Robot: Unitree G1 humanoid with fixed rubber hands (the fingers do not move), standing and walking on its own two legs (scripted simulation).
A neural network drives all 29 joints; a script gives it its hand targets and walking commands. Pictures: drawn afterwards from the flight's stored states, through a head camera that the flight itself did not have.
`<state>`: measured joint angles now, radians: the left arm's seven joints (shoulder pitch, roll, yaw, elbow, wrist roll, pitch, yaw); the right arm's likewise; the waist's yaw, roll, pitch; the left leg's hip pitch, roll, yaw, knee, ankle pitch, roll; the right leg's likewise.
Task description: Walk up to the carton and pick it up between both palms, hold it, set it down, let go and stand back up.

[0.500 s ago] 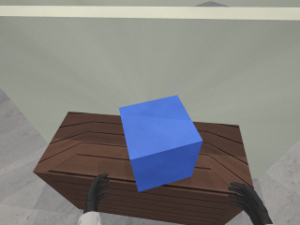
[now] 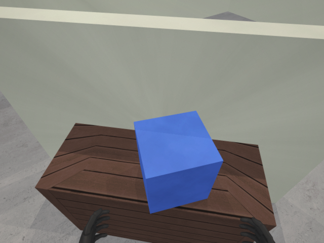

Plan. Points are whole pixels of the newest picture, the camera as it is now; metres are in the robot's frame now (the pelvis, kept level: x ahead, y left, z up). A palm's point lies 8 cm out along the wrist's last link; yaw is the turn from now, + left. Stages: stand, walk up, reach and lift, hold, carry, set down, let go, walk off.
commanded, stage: set down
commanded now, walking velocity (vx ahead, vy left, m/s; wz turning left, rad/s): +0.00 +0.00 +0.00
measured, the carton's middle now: (172, 162) +0.39 +0.02 -0.09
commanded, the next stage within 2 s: let go in 0.42 s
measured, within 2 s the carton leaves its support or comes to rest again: neither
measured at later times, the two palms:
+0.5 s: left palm out of the picture +0.14 +0.24 -0.09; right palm out of the picture +0.13 -0.20 -0.09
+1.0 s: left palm out of the picture +0.14 +0.24 -0.09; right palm out of the picture +0.13 -0.21 -0.09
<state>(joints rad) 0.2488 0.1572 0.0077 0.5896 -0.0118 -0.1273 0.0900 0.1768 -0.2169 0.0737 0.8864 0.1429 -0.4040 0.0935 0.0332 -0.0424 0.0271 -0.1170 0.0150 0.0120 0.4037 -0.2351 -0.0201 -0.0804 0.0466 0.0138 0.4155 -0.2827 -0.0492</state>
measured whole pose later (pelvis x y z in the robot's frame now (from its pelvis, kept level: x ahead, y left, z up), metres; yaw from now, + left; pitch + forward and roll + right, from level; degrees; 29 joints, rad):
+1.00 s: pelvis -0.01 +0.02 +0.00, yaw -1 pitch -3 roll -1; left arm 0.19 0.18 0.00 0.59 0.02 0.06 0.03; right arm 0.17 -0.18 -0.02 0.81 0.00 -0.18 0.02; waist 0.01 -0.01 0.06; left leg -0.14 0.02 0.03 0.44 -0.24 0.01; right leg -0.09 0.04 0.02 0.39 -0.25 -0.02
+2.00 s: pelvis -0.11 +0.06 -0.01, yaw +0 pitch -5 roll +0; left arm 0.47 0.15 0.02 1.08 0.03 0.00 0.03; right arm 0.37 -0.17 -0.06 1.01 -0.01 0.04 -0.05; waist 0.01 0.01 -0.01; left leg -0.29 -0.04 0.10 0.49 -0.16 0.07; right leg -0.30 -0.03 0.05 0.62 -0.36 0.02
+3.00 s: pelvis -0.09 +0.05 -0.05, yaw -2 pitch -5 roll +1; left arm 0.33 0.29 0.03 0.92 0.04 0.05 0.01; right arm 0.39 -0.22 -0.04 0.80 -0.04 -0.01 0.00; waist 0.00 -0.08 0.08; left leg -0.40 0.03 0.09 0.88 -0.39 0.01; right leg -0.42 -0.06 0.02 1.22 -0.54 0.00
